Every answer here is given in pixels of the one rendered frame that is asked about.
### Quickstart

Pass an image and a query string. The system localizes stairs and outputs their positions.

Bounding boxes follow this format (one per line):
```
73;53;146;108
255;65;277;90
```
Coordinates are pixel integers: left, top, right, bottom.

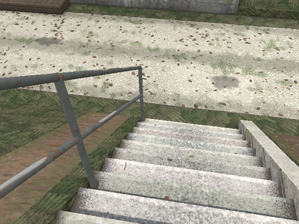
54;118;299;224

